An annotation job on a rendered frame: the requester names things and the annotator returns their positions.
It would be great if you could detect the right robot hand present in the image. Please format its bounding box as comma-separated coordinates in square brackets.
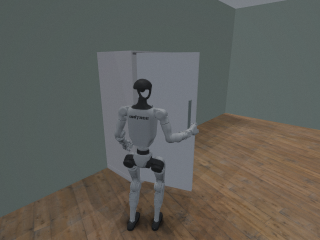
[178, 123, 199, 136]

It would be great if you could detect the robot left upper arm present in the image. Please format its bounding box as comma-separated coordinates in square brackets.
[114, 106, 130, 139]

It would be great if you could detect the fridge door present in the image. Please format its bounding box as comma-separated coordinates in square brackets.
[136, 52, 200, 192]

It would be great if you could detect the robot right forearm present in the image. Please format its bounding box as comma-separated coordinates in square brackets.
[171, 128, 193, 143]

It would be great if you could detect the handle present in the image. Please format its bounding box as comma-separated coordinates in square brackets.
[187, 100, 192, 129]

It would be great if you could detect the robot left forearm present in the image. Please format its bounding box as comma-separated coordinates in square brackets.
[114, 132, 129, 147]

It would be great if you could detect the left robot hand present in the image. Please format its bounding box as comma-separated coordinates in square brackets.
[122, 140, 133, 152]

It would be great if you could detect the robot right foot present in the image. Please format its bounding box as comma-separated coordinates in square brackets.
[151, 212, 163, 231]

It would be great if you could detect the robot foot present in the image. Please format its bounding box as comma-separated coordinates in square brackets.
[127, 212, 140, 231]
[151, 212, 163, 231]

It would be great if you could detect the robot right upper arm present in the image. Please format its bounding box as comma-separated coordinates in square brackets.
[154, 108, 175, 143]

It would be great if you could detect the robot left foot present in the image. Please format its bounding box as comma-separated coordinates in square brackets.
[127, 212, 140, 231]

